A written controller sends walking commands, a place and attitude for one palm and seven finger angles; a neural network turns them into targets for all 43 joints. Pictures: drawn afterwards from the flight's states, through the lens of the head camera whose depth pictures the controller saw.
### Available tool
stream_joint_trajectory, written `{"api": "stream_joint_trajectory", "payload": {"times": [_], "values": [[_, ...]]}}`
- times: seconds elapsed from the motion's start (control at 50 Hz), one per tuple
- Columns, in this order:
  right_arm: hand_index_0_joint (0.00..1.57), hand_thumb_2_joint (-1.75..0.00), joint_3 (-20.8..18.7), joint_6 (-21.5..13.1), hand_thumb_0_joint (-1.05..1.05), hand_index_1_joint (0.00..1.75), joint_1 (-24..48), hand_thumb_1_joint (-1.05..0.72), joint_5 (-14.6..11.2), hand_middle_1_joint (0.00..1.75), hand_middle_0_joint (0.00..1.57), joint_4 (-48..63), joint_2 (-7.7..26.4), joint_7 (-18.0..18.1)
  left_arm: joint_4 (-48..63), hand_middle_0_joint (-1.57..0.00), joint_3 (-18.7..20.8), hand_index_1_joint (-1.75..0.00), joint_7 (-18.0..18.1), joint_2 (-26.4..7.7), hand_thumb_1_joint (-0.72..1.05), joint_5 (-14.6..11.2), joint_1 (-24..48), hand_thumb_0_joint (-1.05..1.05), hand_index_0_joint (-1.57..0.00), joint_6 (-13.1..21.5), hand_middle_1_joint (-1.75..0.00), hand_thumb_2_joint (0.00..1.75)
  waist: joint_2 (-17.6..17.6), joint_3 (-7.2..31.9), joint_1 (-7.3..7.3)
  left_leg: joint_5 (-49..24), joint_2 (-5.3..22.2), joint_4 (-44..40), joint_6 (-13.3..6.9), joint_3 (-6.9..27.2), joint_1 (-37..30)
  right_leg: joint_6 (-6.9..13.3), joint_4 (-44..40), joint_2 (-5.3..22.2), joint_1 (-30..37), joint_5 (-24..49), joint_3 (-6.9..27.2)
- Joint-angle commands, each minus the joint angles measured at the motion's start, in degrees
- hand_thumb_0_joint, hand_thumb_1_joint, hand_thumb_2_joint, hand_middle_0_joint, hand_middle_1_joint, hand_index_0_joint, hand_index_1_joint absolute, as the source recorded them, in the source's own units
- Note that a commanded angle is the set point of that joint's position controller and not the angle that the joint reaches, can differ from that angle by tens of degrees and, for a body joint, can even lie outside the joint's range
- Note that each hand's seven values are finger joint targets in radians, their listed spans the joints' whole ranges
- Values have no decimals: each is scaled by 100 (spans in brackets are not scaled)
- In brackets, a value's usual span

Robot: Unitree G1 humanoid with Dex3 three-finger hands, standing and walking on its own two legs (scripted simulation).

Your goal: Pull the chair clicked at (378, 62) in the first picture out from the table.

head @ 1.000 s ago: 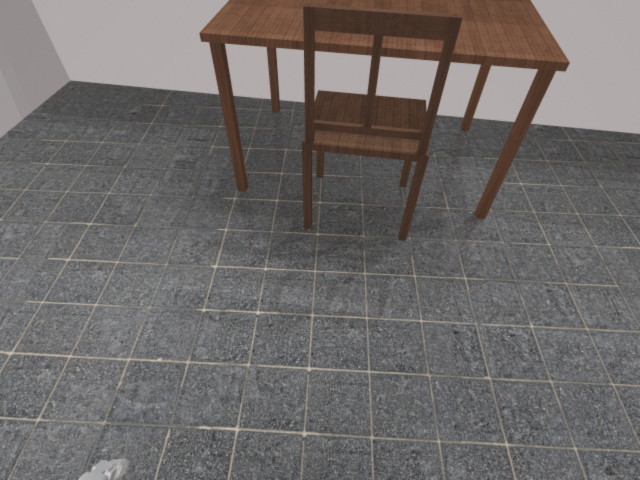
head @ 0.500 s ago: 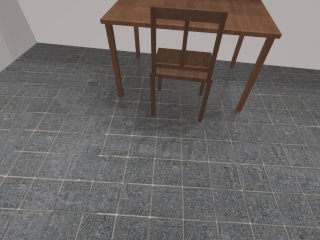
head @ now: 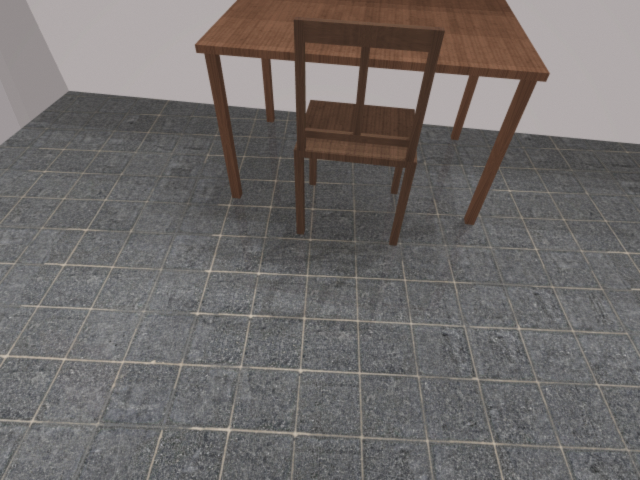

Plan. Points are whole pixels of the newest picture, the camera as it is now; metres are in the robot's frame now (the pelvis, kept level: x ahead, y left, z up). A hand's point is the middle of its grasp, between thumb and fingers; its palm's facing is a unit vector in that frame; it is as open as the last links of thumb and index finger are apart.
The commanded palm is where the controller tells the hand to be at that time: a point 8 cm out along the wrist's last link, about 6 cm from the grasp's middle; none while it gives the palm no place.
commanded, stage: look at it before walking up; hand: left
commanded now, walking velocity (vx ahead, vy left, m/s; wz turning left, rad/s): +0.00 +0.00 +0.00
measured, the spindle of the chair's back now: (361, 93) +1.23 -0.06 -0.10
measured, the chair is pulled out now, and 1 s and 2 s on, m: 0.00 0.00 0.00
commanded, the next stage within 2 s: walk to a spot facing it in 0.54 s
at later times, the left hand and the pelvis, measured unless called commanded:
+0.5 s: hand out of the picture +0.06 +0.25 -0.16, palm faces -0.02 -0.94 -0.33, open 7.4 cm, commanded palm none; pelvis +0.00 +0.01 +0.00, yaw +0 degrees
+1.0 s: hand out of the picture +0.08 +0.18 -0.18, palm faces -0.14 -0.97 -0.21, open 7.4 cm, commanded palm none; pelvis +0.05 -0.01 -0.02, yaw -10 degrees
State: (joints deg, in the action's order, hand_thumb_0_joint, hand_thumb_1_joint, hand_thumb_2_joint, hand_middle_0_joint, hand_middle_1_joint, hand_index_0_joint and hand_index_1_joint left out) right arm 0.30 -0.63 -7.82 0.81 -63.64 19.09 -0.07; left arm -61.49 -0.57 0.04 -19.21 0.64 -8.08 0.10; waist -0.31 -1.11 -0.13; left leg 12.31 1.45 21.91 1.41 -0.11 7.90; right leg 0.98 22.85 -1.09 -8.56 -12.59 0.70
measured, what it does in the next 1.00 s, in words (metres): shifts its weight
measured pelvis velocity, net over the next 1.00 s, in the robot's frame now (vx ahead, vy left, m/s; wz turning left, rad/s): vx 0.05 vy -0.01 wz -0.18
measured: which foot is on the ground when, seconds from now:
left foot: down 0.00-1.00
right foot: down 0.00-1.00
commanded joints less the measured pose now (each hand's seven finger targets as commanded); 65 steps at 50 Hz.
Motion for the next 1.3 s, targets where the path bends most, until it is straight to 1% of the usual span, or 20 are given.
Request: {"api": "stream_joint_trajectory", "payload": {"times": [0.0, 0.62, 0.66, 0.72, 0.78, 0.82, 0.84, 0.86, 0.88, 0.92, 0.94, 0.96, 0.98, 1.0, 1.02, 1.04, 1.08, 1.14, 1.18, 1.28], "values": [[20, -90, -216, -138, 0, 30, 310, -90, -26, 30, 20, 382, 1143, 91, 348, -20, 263, -30, 54, -1218, 90, -8, 241, 0, -20, 147, -30, 90, 0, 209, -7, -637, 509, -296, -265, 499, 30, 128, -467, 775, -101, 581, 704], [20, -90, -232, -156, 0, 30, 351, -90, -43, 30, 20, 331, 1166, 93, 268, -20, 250, -30, 64, -1195, 90, 2, 128, 0, -20, 156, -30, 90, 35, 258, -13, -924, 565, -436, -289, 542, -167, 80, -481, 784, 12, 921, 611], [20, -90, -94, -69, 0, 30, 3, -90, 4, 30, 20, 197, 521, 73, 119, -20, 124, -30, 76, -568, 90, 1, -244, 0, -20, 47, -30, 90, -8, 292, 1, -272, 531, -251, -173, 302, -246, 36, -438, 719, -122, 231, 683], [20, -90, -171, 4, 0, 30, -257, -90, 38, 30, 20, 282, 529, 63, 234, -20, 196, -30, -12, -567, 90, 49, -440, 0, -20, -76, -30, 90, -78, -256, -2, 1401, 522, -133, -220, 201, 204, 160, -404, 536, -727, -1466, 978], [20, -90, -314, -13, 0, 30, -468, -90, 39, 30, 20, 478, 691, 70, 503, -20, 306, -30, -92, -520, 90, 71, -595, 0, -20, -89, -30, 90, 169, -639, 36, 2237, 774, -181, -409, 467, 262, 251, 142, 251, -1446, -1971, 966], [20, -90, -429, -85, 0, 30, -810, -90, 35, 30, 20, 522, 869, 97, 719, -20, 334, -30, -140, -248, 90, 63, -563, 0, -20, -29, -30, 90, 935, -618, 181, 2472, 1451, -726, -786, 1191, -239, 146, 1437, -158, -2166, -1517, 346], [20, -90, -491, -149, 0, 30, -984, -90, 22, 30, 20, 516, 924, 111, 861, -20, 356, -30, -161, -114, 90, 59, -331, 0, -20, 8, -30, 90, 1212, -579, 265, 1930, 1956, -965, -1079, 1475, -580, 44, 2217, -54, -2562, -1428, -73], [20, -90, -508, -205, 0, 30, -1134, -90, 33, 30, 20, 517, 823, 117, 995, -20, 380, -30, -184, -66, 90, 67, -86, 0, -20, 41, -30, 90, 1105, -561, 354, 1045, 2137, -948, -1262, 1452, -872, -1, 2554, 197, -2884, -1676, -69], [20, -90, -503, -237, 0, 30, -1215, -90, 35, 30, 20, 503, 762, 120, 1065, -20, 392, -30, -212, -51, 90, 62, 58, 0, -20, 78, -30, 90, 856, -535, 366, 403, 2217, -806, -1294, 1250, -881, -11, 2598, 398, -2876, -1771, -71], [20, -90, -493, -264, 0, 30, -936, -90, 75, 30, 20, 540, 642, 134, 980, -20, 411, -30, -252, 191, 90, 51, -286, 0, -20, 111, -30, 90, 832, -363, 104, -522, 2029, -384, -1027, 437, -616, 7, 1998, 510, -2120, -1544, -278], [20, -90, -485, -258, 0, 30, -750, -90, 72, 30, 20, 572, 595, 131, 835, -20, 434, -30, -273, 262, 90, 54, -695, 0, -20, 114, -30, 90, 753, -273, -111, -430, 1793, 21, -794, -64, -54, 31, 1486, 416, -1200, -1043, -482], [20, -90, -464, -248, 0, 30, -634, -90, 66, 30, 20, 594, 524, 117, 584, -20, 479, -30, -268, 235, 90, 79, -1411, 0, -20, 131, -30, 90, 440, -79, -452, -253, 1410, 1025, -560, -531, 645, 76, 903, 117, 11, -357, -760], [20, -90, -399, -251, 0, 30, -523, -90, -3, 30, 20, 716, 241, 54, 320, -20, 603, -30, -185, -315, 90, 108, -2316, 0, -20, 201, -30, 90, -1063, 231, -851, 347, 855, 2806, -229, -1127, 1856, 379, 27, 816, 1231, -879, 486], [20, -90, -306, -294, 0, 30, -157, -90, -23, 30, 20, 1113, -92, 2, 211, -20, 702, -30, -77, -860, 90, 47, -2900, 0, -20, 273, -30, 90, -2303, 121, -951, 2107, 170, 4521, -8, -1028, 3316, 1012, -1068, 2304, 1457, -810, 3295], [20, -90, -363, -307, 0, 30, 227, -90, -3, 30, 20, 1169, 97, 17, 246, -20, 654, -30, 13, -706, 90, -20, -2831, 0, -20, 263, -30, 90, -1107, -96, -922, 1811, 432, 4822, -95, -255, 3526, 1345, -1166, 2312, 1124, -911, 3511], [20, -90, -381, -309, 0, 30, 338, -90, -3, 30, 20, 1151, -60, 0, 321, -20, 606, -30, 14, -543, 90, 15, -2431, 0, -20, 272, -30, 90, -666, -359, -707, 1339, 568, 5021, -83, -133, 3619, 1352, -1182, 2166, 711, -1217, 3241], [20, -90, -419, -243, 0, 30, -17, -90, 68, 30, 20, 945, -124, -33, 500, -20, 504, -30, 51, -141, 90, 52, -1770, 0, -20, 304, -30, 90, -293, -520, -301, 668, 759, 4752, 8, -65, 3254, 1211, -1267, 1865, 29, -1230, 2450], [20, -90, -431, -139, 0, 30, -389, -90, 79, 30, 20, 840, -331, -60, 482, -20, 475, -30, 58, 14, 90, 69, -1672, 0, -20, 391, -30, 90, -303, -379, -37, 155, 736, 4328, 140, -184, 3031, 1048, -1270, 1511, -178, -265, 1623], [20, -90, -447, -132, 0, 30, -386, -90, 69, 30, 20, 894, -397, -100, 414, -20, 481, -30, 65, 14, 90, 79, -1712, 0, -20, 441, -30, 90, -358, -273, -7, -78, 711, 4005, 181, -239, 3082, 1030, -1270, 1389, 12, -43, 1387], [20, -90, -436, -188, 0, 30, 280, -90, 38, 30, 20, 1277, -506, -157, 280, -20, 479, -30, 81, 26, 90, 89, -1952, 0, -20, 456, -30, 90, -415, -404, -215, -270, 636, 2998, 188, -330, 3209, 1032, -1202, 1347, 346, 414, 1302]]}}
